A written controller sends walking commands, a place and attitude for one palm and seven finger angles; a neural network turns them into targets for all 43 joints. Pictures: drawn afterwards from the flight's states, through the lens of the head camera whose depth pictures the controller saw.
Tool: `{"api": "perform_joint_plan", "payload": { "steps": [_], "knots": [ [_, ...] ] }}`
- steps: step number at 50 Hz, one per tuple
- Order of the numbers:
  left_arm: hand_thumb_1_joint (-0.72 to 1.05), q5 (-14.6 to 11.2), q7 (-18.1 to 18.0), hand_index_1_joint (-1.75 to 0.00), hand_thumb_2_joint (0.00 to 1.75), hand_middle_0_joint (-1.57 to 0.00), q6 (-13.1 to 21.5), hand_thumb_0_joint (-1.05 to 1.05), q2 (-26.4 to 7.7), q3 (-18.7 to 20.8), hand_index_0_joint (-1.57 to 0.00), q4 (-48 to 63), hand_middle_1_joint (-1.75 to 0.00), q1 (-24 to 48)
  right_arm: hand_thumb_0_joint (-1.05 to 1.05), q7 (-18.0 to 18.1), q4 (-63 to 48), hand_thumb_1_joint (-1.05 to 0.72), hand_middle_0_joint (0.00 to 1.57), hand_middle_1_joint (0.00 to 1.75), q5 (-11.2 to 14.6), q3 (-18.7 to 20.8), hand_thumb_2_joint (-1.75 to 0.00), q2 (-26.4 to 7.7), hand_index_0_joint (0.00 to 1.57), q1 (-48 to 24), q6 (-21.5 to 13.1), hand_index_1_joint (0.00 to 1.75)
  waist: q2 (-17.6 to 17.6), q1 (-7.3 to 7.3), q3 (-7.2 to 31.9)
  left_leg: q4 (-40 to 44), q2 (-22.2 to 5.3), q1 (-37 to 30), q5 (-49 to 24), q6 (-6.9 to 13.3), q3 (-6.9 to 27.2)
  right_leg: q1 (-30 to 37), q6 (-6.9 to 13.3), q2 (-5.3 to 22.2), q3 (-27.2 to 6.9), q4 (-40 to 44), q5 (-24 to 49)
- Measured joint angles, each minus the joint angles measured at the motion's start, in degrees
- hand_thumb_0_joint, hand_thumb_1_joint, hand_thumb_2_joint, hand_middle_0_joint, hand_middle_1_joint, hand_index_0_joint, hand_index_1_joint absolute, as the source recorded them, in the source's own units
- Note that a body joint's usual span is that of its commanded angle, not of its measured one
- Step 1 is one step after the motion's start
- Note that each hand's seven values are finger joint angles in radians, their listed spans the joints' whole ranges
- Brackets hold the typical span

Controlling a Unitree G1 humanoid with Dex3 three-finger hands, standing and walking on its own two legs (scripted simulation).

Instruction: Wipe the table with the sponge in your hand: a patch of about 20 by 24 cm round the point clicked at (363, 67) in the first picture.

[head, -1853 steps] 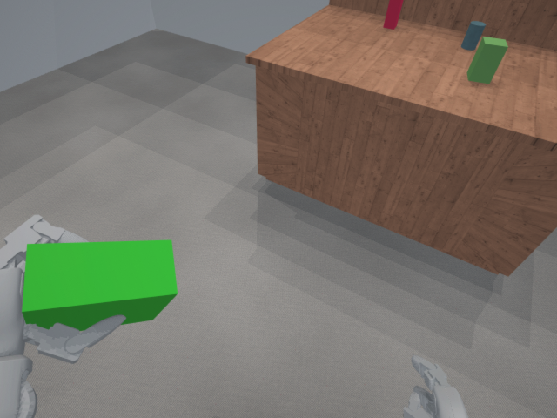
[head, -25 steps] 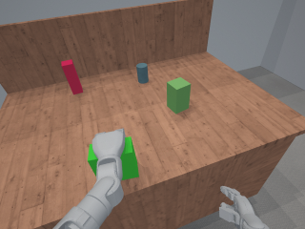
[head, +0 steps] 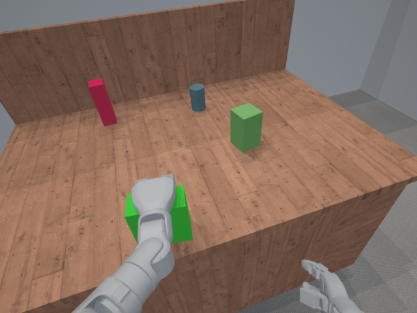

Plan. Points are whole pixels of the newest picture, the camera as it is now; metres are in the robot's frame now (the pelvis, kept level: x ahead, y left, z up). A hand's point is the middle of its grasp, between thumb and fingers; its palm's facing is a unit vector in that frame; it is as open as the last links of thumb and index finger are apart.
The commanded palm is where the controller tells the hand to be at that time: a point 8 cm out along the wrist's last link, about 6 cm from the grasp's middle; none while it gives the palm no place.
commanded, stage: wipe back along the third lane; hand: left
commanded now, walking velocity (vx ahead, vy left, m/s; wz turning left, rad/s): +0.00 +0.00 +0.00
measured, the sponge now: (163, 223) +0.32 +0.16 -0.02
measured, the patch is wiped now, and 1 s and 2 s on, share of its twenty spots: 1.00 1.00 1.00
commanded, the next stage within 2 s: slide back across to the middle lane in 0.34 s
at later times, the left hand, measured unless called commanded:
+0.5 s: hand (160, 209) +0.32 +0.16 +0.04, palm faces +0.01 -0.03 -1.00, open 10.2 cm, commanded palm +0.27 +0.14 +0.07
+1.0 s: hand (144, 217) +0.29 +0.18 +0.05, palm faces +0.03 -0.13 -0.99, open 10.2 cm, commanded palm +0.24 +0.19 +0.09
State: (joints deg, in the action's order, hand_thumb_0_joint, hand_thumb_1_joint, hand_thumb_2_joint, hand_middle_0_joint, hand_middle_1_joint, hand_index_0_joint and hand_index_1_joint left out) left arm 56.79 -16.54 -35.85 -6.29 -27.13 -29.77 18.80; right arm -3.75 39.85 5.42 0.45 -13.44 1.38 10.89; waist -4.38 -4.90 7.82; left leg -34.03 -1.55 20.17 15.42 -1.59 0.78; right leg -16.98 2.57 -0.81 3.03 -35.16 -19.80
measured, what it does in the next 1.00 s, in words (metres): stands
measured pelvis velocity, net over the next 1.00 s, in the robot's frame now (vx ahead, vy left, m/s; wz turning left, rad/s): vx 0.01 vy -0.01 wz -0.02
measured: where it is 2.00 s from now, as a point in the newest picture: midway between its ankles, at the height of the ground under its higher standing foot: outside the picture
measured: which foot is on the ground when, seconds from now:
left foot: down 0.00-1.00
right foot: down 0.00-1.00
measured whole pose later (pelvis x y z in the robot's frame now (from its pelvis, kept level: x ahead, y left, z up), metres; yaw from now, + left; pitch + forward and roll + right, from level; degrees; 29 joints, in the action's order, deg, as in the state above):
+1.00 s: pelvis +0.01 -0.01 +0.00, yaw -1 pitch +0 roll +1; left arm 57.0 -11.4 -32.0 -12.2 -19.3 -11.7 4.7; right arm -1.8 37.3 4.7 -0.5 -13.9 -0.4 8.7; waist -4.4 -5.0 6.3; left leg -31.7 -2.5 15.7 15.5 -1.9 -0.3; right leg -13.3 3.3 -1.9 1.9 -33.3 -19.7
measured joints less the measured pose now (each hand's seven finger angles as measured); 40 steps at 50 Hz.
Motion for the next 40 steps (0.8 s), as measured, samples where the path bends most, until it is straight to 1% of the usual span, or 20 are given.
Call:
{"api": "perform_joint_plan", "payload": {
  "steps": [7,14,25,29,33,40],
  "knots": [
    [-0.48,-0.7,-0.1,-1.35,1.02,-0.67,1.0,0.01,-0.1,1.0,-0.70,-2.1,-1.34,1.1,0.01,0.5,0.5,-0.91,0.20,0.30,-0.1,0.0,-0.90,0.1,0.20,1.0,-0.4,0.30,-0.1,0.20,0.3,0.0,-0.1,0.4,-0.3,-0.1,0.1,-0.5,0.2,-0.1,0.1,-0.3,0.1],
    [-0.48,-0.7,-0.5,-1.35,1.02,-0.67,1.7,0.00,-0.4,1.9,-0.70,-2.7,-1.34,1.2,0.01,0.8,0.5,-0.91,0.20,0.30,-0.1,0.2,-0.90,-0.1,0.20,1.6,-0.7,0.30,0.0,0.49,0.2,0.2,-0.4,0.4,-0.5,-0.3,0.1,-0.6,0.4,-0.4,0.1,-0.2,0.3],
    [-0.48,-1.0,-0.7,-1.35,1.02,-0.67,2.0,0.00,-0.8,2.2,-0.70,-2.6,-1.34,0.8,0.01,1.1,0.3,-0.91,0.20,0.30,0.0,0.4,-0.90,-0.4,0.20,1.5,-1.0,0.30,0.1,0.58,0.3,0.4,-0.5,0.1,-0.6,-0.3,0.1,-0.4,0.6,-0.6,0.1,-0.1,0.4],
    [-0.48,-1.2,-0.2,-1.35,1.02,-0.67,2.5,0.00,-1.6,2.9,-0.70,-0.5,-1.34,-0.6,0.01,1.3,-0.2,-0.91,0.20,0.30,0.0,0.3,-0.90,-0.3,0.20,1.2,-1.1,0.30,0.0,0.70,0.1,0.8,-0.6,-0.5,-0.5,-0.4,-0.1,0.1,0.6,-0.6,-0.1,0.2,0.4],
    [-0.48,-1.5,0.7,-1.35,1.02,-0.67,3.1,0.00,-2.5,4.2,-0.70,4.0,-1.34,-3.7,0.01,1.3,-0.8,-0.91,0.20,0.30,-0.2,0.0,-0.90,-0.2,0.20,0.9,-1.2,0.30,-0.2,0.66,-0.1,1.4,-0.7,-1.7,-0.4,-0.3,-0.5,1.1,0.6,-0.8,-0.5,0.8,0.4],
    [-0.48,-0.9,3.1,-1.35,1.02,-0.68,2.4,0.00,-3.8,5.6,-0.70,11.2,-1.34,-8.2,0.01,1.6,-1.4,-0.91,0.20,0.30,-0.4,-0.5,-0.90,-0.4,0.20,-0.4,-1.3,0.30,0.0,0.37,-0.9,2.2,-0.8,-3.5,-0.3,-0.3,-0.7,2.8,0.6,-0.8,-0.8,1.6,0.3]
  ]
}}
